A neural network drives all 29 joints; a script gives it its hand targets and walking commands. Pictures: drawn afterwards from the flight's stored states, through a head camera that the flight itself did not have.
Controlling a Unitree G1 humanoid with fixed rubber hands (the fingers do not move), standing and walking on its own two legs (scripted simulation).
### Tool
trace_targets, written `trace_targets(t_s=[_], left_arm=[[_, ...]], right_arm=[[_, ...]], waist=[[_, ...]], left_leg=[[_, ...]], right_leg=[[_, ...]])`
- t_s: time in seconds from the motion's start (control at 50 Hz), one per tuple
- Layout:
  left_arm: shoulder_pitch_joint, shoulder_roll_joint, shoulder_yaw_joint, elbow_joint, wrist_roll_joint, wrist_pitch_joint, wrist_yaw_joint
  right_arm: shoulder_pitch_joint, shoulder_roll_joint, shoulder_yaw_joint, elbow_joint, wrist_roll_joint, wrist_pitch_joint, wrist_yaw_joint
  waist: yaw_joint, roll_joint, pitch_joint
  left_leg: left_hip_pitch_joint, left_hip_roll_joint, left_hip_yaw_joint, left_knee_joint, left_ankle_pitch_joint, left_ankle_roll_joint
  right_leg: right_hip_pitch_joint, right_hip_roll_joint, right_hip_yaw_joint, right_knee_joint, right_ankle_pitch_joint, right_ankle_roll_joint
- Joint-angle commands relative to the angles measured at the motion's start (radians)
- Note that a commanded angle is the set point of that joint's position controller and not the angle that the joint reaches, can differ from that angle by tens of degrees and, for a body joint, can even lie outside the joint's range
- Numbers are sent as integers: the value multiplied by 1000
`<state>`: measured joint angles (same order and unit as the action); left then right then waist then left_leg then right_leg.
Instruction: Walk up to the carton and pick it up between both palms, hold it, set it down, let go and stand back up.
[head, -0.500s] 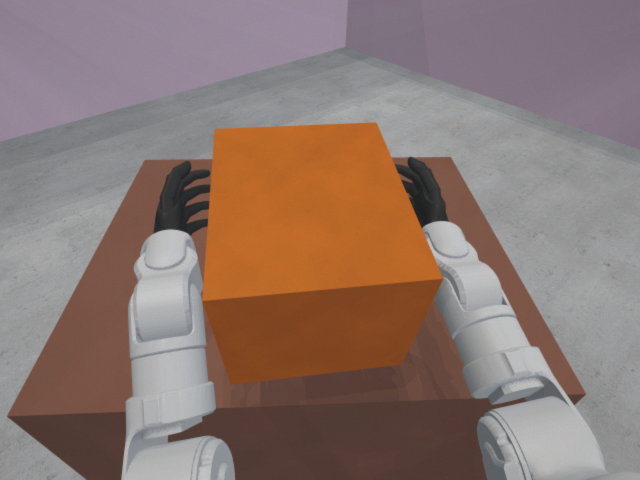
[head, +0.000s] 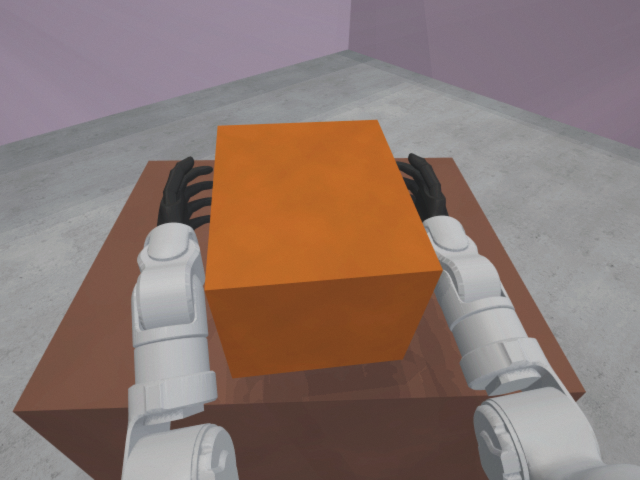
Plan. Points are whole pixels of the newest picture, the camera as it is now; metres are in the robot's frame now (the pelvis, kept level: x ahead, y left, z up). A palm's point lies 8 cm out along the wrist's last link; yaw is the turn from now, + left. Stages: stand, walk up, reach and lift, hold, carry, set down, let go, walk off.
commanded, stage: hold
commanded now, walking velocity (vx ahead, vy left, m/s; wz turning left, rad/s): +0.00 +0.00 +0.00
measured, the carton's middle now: (309, 241) +0.36 +0.00 +0.15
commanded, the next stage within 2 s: none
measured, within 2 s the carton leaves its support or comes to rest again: neither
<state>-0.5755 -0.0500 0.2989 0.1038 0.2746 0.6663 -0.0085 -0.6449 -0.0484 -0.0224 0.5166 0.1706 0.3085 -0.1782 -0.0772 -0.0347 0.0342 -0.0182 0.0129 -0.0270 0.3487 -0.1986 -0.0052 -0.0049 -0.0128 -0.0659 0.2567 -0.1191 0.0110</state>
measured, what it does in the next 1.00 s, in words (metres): stands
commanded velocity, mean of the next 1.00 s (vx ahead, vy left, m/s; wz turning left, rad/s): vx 0.00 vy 0.00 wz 0.00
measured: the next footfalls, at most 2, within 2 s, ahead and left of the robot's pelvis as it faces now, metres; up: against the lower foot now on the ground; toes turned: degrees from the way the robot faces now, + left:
none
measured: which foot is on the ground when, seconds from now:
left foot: down 0.00-1.00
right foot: down 0.00-1.00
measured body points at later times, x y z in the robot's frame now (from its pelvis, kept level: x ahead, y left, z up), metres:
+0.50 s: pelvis +0.00 +0.00 +0.00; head -0.04 +0.02 +0.45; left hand +0.38 +0.16 +0.19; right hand +0.38 -0.15 +0.17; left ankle +0.01 +0.12 -0.75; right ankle +0.02 -0.13 -0.75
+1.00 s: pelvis +0.00 +0.00 +0.00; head -0.04 +0.03 +0.45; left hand +0.37 +0.16 +0.18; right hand +0.38 -0.14 +0.17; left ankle +0.01 +0.12 -0.75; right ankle +0.02 -0.13 -0.75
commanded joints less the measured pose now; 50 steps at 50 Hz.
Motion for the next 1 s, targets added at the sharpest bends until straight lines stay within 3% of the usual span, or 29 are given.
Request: trace_targets(t_s=[0.0,0.08,0.1,0.14,0.16,0.2,0.26,0.32,0.34,0.4,0.42,0.48,0.54,0.6,0.66,0.7,0.72,0.8,0.86,0.92,0.98], left_arm=[[-632,-545,-525,-64,-135,-55,-147],[-640,-542,-546,-82,-147,-68,-142],[-613,-545,-544,-92,-146,-64,-143],[-602,-529,-517,-86,-127,-56,-151],[-605,-537,-535,-108,-130,-57,-151],[-606,-528,-538,-117,-141,-57,-150],[-609,-528,-536,-125,-132,-59,-154],[-624,-537,-559,-132,-143,-52,-155],[-617,-532,-552,-124,-142,-51,-152],[-651,-552,-585,-147,-164,-67,-144],[-675,-544,-580,-95,-162,-67,-142],[-605,-545,-561,-91,-146,-63,-137],[-618,-555,-537,-83,-138,-57,-145],[-613,-547,-550,-101,-143,-54,-145],[-606,-542,-546,-109,-147,-58,-150],[-586,-544,-573,-141,-148,-57,-145],[-569,-536,-556,-134,-139,-52,-147],[-596,-523,-549,-138,-136,-47,-153],[-608,-541,-591,-175,-154,-53,-143],[-598,-547,-569,-110,-148,-47,-144],[-612,-542,-570,-102,-148,-46,-143]], right_arm=[[-765,608,378,-348,72,-70,91],[-754,619,401,-357,83,-67,84],[-759,618,420,-391,93,-71,80],[-722,622,405,-354,85,-60,74],[-717,615,411,-361,91,-62,74],[-743,622,430,-405,104,-65,70],[-697,609,399,-353,88,-54,72],[-703,594,385,-365,87,-58,77],[-715,597,394,-371,85,-58,78],[-726,624,404,-392,85,-62,80],[-764,615,391,-388,78,-65,82],[-723,598,406,-373,84,-60,84],[-715,597,376,-328,70,-58,92],[-738,598,395,-367,91,-71,87],[-741,612,417,-391,99,-65,74],[-704,606,430,-399,106,-61,69],[-695,600,436,-402,105,-57,67],[-694,594,408,-379,95,-52,74],[-693,599,426,-410,101,-54,72],[-730,599,400,-404,82,-53,80],[-704,578,381,-356,75,-50,86]], waist=[[5,43,-405],[-12,46,-439],[4,46,-465],[1,29,-417],[0,53,-416],[4,34,-452],[-9,49,-383],[-27,70,-403],[-14,58,-398],[-19,68,-434],[-18,73,-428],[-9,50,-403],[-2,61,-381],[-9,67,-428],[-5,33,-443],[-18,62,-448],[-6,55,-428],[-15,54,-393],[-21,71,-422],[-7,61,-383],[-24,78,-373]], left_leg=[[22,-58,36,-37,246,-32],[38,-67,36,-19,297,-36],[41,-69,35,-14,306,-31],[20,-69,40,-32,273,-25],[26,-68,38,-28,293,-36],[36,-74,38,-11,318,-29],[20,-66,36,-33,265,-37],[37,-63,37,-27,294,-52],[35,-65,38,-27,279,-45],[39,-65,32,-24,273,-41],[30,-63,32,-26,242,-41],[68,-54,25,-16,315,-46],[24,-52,29,-48,227,-37],[65,-56,30,-10,341,-50],[42,-65,32,-13,315,-33],[67,-63,25,3,380,-48],[60,-67,27,4,371,-44],[44,-63,34,-23,309,-40],[74,-60,27,-5,362,-56],[20,-60,33,-35,246,-40],[49,-51,28,-31,274,-51]], right_leg=[[136,73,-17,-1,121,14],[153,71,-9,11,201,21],[164,70,-5,11,215,22],[173,69,-6,9,204,24],[170,70,-9,12,209,22],[182,69,-5,12,242,26],[151,67,-10,5,171,21],[139,71,-15,2,162,14],[139,69,-13,0,155,14],[135,69,-12,9,163,18],[113,67,-12,2,129,18],[113,79,-17,1,158,12],[111,73,-16,-3,78,9],[137,77,-17,5,185,14],[176,75,-10,6,208,22],[179,77,-7,19,269,20],[177,74,-7,14,259,22],[152,71,-12,7,190,19],[144,78,-14,13,225,18],[123,71,-11,-4,127,13],[111,72,-14,-5,114,8]])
